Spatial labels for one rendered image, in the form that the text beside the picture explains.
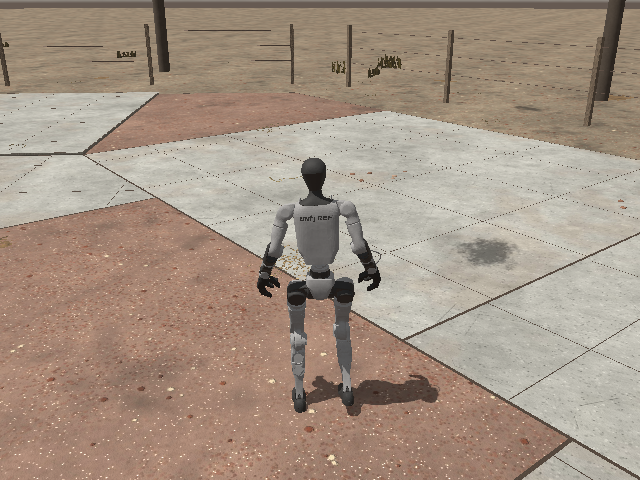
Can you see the humanoid robot head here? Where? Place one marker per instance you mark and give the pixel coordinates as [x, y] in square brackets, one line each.
[314, 173]

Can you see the right robot upper arm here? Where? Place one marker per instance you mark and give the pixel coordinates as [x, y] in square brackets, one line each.
[348, 210]

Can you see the left robot upper arm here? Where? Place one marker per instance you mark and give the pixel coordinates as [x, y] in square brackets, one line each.
[284, 213]

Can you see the robot right hand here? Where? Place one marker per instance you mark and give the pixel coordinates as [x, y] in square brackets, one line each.
[366, 277]

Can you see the robot left forearm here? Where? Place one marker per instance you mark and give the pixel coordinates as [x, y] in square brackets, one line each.
[267, 264]

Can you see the robot right forearm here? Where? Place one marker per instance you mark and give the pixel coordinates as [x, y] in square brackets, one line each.
[367, 260]

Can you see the robot right shin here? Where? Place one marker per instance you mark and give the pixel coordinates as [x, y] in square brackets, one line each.
[344, 354]

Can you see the robot left hand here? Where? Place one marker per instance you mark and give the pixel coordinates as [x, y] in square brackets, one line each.
[267, 282]

